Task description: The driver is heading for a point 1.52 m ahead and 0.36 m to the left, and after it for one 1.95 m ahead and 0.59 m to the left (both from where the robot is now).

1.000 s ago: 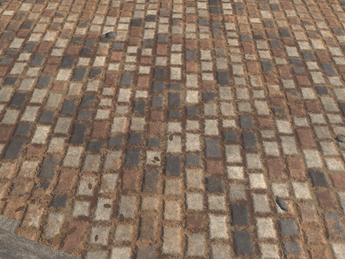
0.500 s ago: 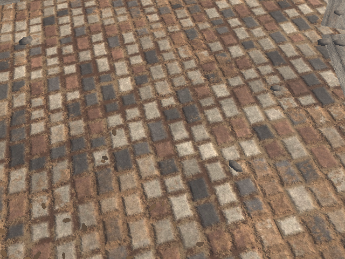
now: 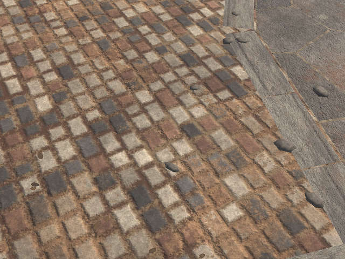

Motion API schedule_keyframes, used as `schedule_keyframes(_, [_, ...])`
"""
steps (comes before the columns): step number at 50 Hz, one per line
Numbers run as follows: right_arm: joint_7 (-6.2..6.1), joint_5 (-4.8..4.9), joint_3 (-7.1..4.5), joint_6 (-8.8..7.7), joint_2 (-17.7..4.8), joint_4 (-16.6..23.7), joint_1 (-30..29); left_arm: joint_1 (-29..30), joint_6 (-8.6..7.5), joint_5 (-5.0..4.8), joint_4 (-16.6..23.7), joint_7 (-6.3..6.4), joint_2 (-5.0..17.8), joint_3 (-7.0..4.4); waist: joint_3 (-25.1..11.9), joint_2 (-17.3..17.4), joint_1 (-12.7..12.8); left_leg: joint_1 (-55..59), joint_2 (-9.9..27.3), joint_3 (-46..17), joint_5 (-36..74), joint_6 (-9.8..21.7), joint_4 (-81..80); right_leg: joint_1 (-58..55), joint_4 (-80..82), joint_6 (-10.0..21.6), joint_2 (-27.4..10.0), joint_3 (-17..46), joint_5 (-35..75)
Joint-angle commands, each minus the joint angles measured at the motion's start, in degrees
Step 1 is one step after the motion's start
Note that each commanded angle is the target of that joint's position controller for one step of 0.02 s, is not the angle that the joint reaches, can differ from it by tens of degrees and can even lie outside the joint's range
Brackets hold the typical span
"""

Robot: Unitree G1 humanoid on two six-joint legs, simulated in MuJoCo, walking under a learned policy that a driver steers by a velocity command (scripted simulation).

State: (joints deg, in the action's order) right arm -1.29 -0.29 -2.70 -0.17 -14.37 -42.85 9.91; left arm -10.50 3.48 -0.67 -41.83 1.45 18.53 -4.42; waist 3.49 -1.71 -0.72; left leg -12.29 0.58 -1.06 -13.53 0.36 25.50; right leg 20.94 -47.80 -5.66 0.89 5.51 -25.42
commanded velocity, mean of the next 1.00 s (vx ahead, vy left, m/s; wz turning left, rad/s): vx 0.27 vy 0.00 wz -0.05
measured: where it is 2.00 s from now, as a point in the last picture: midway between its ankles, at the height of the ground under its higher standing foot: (148, 160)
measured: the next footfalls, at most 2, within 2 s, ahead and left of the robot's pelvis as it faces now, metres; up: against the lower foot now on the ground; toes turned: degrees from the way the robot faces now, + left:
right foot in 0.08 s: +0.03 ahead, -0.14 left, +0.00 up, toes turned +3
left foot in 0.56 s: +0.12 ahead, +0.11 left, +0.00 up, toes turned +1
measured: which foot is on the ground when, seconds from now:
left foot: down 0.00-0.28, up 0.30-0.54, down 0.56-1.00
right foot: up 0.00-0.06, down 0.08-0.56, up 0.58-1.00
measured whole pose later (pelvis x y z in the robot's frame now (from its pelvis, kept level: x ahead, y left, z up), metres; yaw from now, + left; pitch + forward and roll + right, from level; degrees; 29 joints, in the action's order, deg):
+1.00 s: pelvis +0.26 +0.02 -0.01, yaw +0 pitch +2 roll +0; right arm -0.4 0.6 -1.1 -3.6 -15.1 -54.1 26.0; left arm 0.5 -4.9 -1.2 -38.4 -3.1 14.0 -1.6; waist 2.3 -2.0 -5.9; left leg 9.7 -2.5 1.0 -20.7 2.9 9.0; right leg 34.0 -29.2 1.8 -1.6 -1.6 2.3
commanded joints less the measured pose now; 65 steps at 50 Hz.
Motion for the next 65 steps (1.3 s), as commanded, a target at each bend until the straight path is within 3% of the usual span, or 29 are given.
schedule_keyframes(1, [0.11, 0.60, -2.46, -0.04, -11.36, 2.59, -1.05, 1.41, -1.17, -0.10, 4.10, -0.43, 3.28, -0.23, -6.44, 12.82, -0.77, 5.57, 11.74, -10.02, 23.17, 11.99, -4.06, -4.63, 13.67, 0.53, 0.25, -4.93, 3.86])
schedule_keyframes(3, [0.31, 1.48, -1.75, -0.20, -10.06, 1.32, 0.19, -1.86, -1.29, 0.38, 2.41, -0.65, 3.61, -0.33, -5.78, 10.61, 1.27, 2.31, 10.31, -8.91, 21.77, 8.82, -2.14, -13.20, 29.73, 3.22, 0.51, -5.12, 17.51])
schedule_keyframes(4, [0.59, 0.71, -1.11, -0.98, -8.87, 0.71, 2.27, -2.44, -1.26, 0.75, 2.75, -0.28, 5.99, -0.57, -7.59, 7.04, 0.60, -1.85, 8.97, -7.68, 16.95, 4.94, -0.73, -20.37, 29.61, 5.13, -3.62, 0.20, 25.92])
schedule_keyframes(5, [1.23, -1.46, -0.25, -1.96, -6.63, 1.28, 3.98, -2.92, -0.92, 1.22, 3.16, 0.37, 10.65, -1.36, -10.32, -4.93, -1.94, -5.86, 4.06, -2.58, 4.95, 0.79, 4.44, -24.62, 25.25, 8.90, -11.84, 8.12, 40.78])
schedule_keyframes(6, [0.92, -1.36, 0.17, -2.09, -5.17, 1.28, 2.07, 0.48, -1.20, 1.60, 2.65, -0.24, 6.09, -0.06, -9.67, -8.77, -1.95, -1.54, 2.78, -0.81, -3.44, -1.99, 0.70, -15.27, 25.67, 13.77, -13.41, 8.93, 33.13])
schedule_keyframes(7, [0.66, -1.33, -0.10, -1.93, -7.20, 0.84, -0.44, 2.64, -1.78, 1.75, 3.39, -0.84, 3.15, 0.65, -7.33, -5.23, -0.96, 0.72, 2.68, -0.49, 0.39, -3.18, 0.27, -13.07, 26.40, 12.76, -9.99, 7.22, 24.26])
schedule_keyframes(13, [-0.30, -0.45, -0.30, -0.80, -7.50, -2.59, 0.99, -0.57, -3.42, 1.45, 0.33, -0.63, 3.11, 1.12, -3.97, -3.63, 0.15, 1.49, 1.74, 0.82, 2.80, -3.56, 0.28, -10.46, 27.62, 9.14, -5.46, 4.46, 13.58])
schedule_keyframes(17, [-0.14, 1.34, -0.57, -2.03, -7.53, -1.11, -3.94, -5.71, -3.14, 0.53, -0.82, -0.04, 8.33, -0.49, 3.77, -9.20, 4.45, -14.17, -0.55, 3.11, -12.83, -1.35, 15.17, -9.55, 37.94, 17.35, -14.46, 20.45, -18.93])
schedule_keyframes(19, [0.67, 2.24, -1.10, -3.54, -8.42, -0.14, -4.98, -7.19, -4.52, 0.47, -1.38, 0.16, 7.47, -0.47, 5.00, -9.80, 4.59, -23.05, 2.91, -1.07, -17.74, 1.17, 23.81, -14.01, 39.58, 20.23, -18.88, 25.58, -14.60])
schedule_keyframes(21, [1.78, 2.25, -1.06, -4.78, -8.27, -0.64, -4.07, -5.37, -5.26, -0.44, -0.73, 0.12, 6.28, -0.33, 3.14, -6.39, 3.37, -23.73, 4.56, -1.24, -16.20, 2.72, 20.65, -17.50, 39.00, 19.26, -17.97, 21.71, -8.24])
schedule_keyframes(26, [2.97, 1.43, -1.22, -5.26, -7.70, -6.80, 7.67, -1.90, -4.92, -0.70, 0.04, -0.87, 5.83, -0.40, -3.27, -3.27, -2.98, 8.24, -1.89, 6.06, 4.03, 0.94, 4.33, -2.25, 31.32, 14.94, -9.64, 6.53, 3.53])
schedule_keyframes(27, [2.61, 1.76, -1.70, -5.00, -8.61, -8.12, 12.22, -2.20, -5.12, -0.22, -0.04, -1.07, 3.63, 0.34, -4.08, -1.39, -5.06, 14.38, -0.74, 3.97, 1.91, 1.38, 2.89, 1.92, 25.51, 13.13, -7.63, 4.28, 3.28])
schedule_keyframes(28, [1.95, 1.45, -2.53, -5.06, -12.66, -8.49, 17.99, -1.21, -5.57, 0.74, 1.04, -1.39, -0.89, 1.76, -5.20, 9.86, -7.16, 19.46, 10.58, -12.25, -6.45, 4.94, -5.31, 8.64, 6.16, 8.70, -1.83, -2.23, 1.34])
schedule_keyframes(29, [2.52, 0.69, -3.72, -5.43, -19.42, -8.21, 19.99, -1.87, -6.76, -0.38, 4.30, -1.00, -0.60, 1.54, -6.79, 20.69, -6.04, 21.91, 22.12, -38.76, -20.88, 14.41, -15.51, 19.73, -9.15, 6.79, 3.65, -2.73, -8.45])
schedule_keyframes(30, [2.71, 0.37, -2.60, -5.96, -15.52, -7.01, 14.88, -2.32, -7.54, -1.99, 3.67, -0.76, 4.03, 0.38, -2.53, 13.32, -4.18, 17.74, 23.50, -41.70, -31.71, 16.14, -18.11, 24.41, -16.97, 7.69, -0.80, 1.38, -6.54])
schedule_keyframes(31, [2.63, 0.57, -1.65, -6.33, -12.26, -5.90, 11.11, -1.54, -8.00, -2.32, 3.26, -0.96, 5.98, -0.15, 1.97, 10.83, -2.99, 14.85, 20.99, -34.94, -29.18, 13.87, -17.79, 26.65, -17.96, 8.96, -3.55, 1.17, -0.21])
schedule_keyframes(34, [2.55, 0.02, -0.47, -6.22, -9.47, -4.95, 8.12, -1.47, -8.21, -0.20, 1.52, -1.52, 4.22, -0.32, 1.79, 7.74, -1.32, 12.02, 13.34, -18.54, -8.33, 9.33, -17.87, 22.37, -12.77, 8.63, -7.28, -0.87, 12.37])
schedule_keyframes(36, [2.35, 0.19, -0.26, -6.11, -9.14, -5.57, 10.25, -0.83, -8.02, 0.04, 1.51, -2.04, 2.74, -0.10, 0.63, 7.22, -1.66, 12.77, 11.54, -13.04, 3.65, 9.36, -18.13, 21.81, -10.34, 7.37, -7.06, -2.85, 17.21])
schedule_keyframes(42, [1.00, 0.46, -0.07, -4.96, -9.90, -7.26, 13.62, 9.75, -8.43, -0.22, 5.55, -2.81, -0.60, 1.27, 2.15, 5.93, -3.98, 10.50, 8.88, -3.89, 18.23, 8.80, -19.72, 18.51, 8.68, 4.54, -5.16, -6.56, 29.06])
schedule_keyframes(48, [0.59, 1.10, -0.55, -3.78, -10.55, -9.53, 17.63, 17.81, -9.52, -0.75, 8.82, -4.76, -0.26, 1.72, 4.45, 5.72, -4.37, 17.53, 12.90, -3.36, 24.61, 9.55, -16.95, 17.20, 18.79, 7.35, -2.96, -6.89, 28.68])
schedule_keyframes(51, [0.19, 0.79, -1.42, -3.07, -12.61, -9.07, 16.15, 11.60, -9.55, -0.46, 7.59, -4.69, 3.27, 0.32, -2.10, 8.45, 0.75, 22.06, 13.58, -2.71, 50.47, 8.18, -6.60, 6.82, 19.10, 10.72, 0.76, -8.85, 22.46])
schedule_keyframes(52, [0.14, 0.44, -1.41, -2.52, -12.66, -8.71, 14.95, 3.07, -9.34, -0.53, 5.18, -4.15, 5.54, -0.89, -7.84, 8.60, 5.43, 20.58, 11.90, -1.18, 57.67, 7.11, 3.33, -4.37, 20.39, 12.66, 2.21, -10.13, 23.54])
schedule_keyframes(53, [0.04, -0.07, -0.88, -2.45, -11.84, -7.65, 14.13, -7.40, -8.97, -0.15, 2.53, -3.32, 7.80, -1.77, -15.18, 7.80, 10.06, 9.88, 10.26, -0.89, 49.98, 5.74, 16.73, -22.85, 18.01, 15.50, -2.85, -5.10, 25.17])
schedule_keyframes(54, [0.84, -0.41, 1.26, -3.42, -4.22, -6.26, 21.20, -14.59, -8.64, 1.22, 0.92, -2.98, 13.19, -3.10, -25.53, -5.69, 7.31, -14.97, 0.38, 0.72, 16.80, 1.80, 41.01, -48.26, 17.98, 25.05, -19.24, 21.49, 15.78])
schedule_keyframes(55, [1.38, 0.57, 1.32, -4.95, -5.26, -7.84, 21.20, -15.17, -8.44, 0.62, -0.08, -2.96, 8.22, -1.81, -29.92, -8.93, 7.84, -22.95, -4.29, -7.13, -18.14, 1.87, 50.57, -49.95, 27.83, 27.05, -23.96, 38.20, 8.83])
schedule_keyframes(56, [1.82, 2.59, -0.43, -5.92, -10.89, -5.19, 13.94, -10.01, -8.31, 0.04, 0.13, -2.73, 5.75, -0.84, -17.80, -6.56, 7.39, -28.28, -0.34, -7.43, -15.98, 2.56, 53.23, -40.43, 30.63, 23.59, -21.40, 30.00, 5.49])
schedule_keyframes(58, [1.49, 2.86, -0.50, -6.16, -9.91, -3.63, 7.79, -2.36, -8.70, 0.45, 0.49, -2.84, 2.74, 0.06, -5.58, 1.03, 3.55, -26.25, 4.82, -4.43, -7.04, 2.53, 46.73, -21.61, 35.35, 20.37, -17.26, 15.20, 13.32])
schedule_keyframes(61, [1.01, 2.10, -0.43, -3.63, -6.28, -5.37, 12.31, 0.73, -10.28, 1.11, -0.73, -3.29, 1.14, 0.17, -3.48, -2.13, -0.81, -18.30, 7.75, -4.92, -2.62, 1.08, 42.18, -10.28, 40.66, 19.16, -13.81, 4.86, 19.25])
schedule_keyframes(65, [0.52, 1.48, -0.57, -2.58, -6.00, -2.52, 6.91, -0.53, -11.23, 1.51, -3.46, -2.73, 3.44, -0.50, 0.22, -1.62, -0.48, -24.22, 8.23, -6.11, 6.41, -0.95, 33.73, -8.21, 43.46, 18.83, -13.23, -3.54, 24.75])
Over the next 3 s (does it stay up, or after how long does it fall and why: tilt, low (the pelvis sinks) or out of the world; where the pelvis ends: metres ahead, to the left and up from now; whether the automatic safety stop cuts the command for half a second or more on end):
stays up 1.29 0.38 -0.01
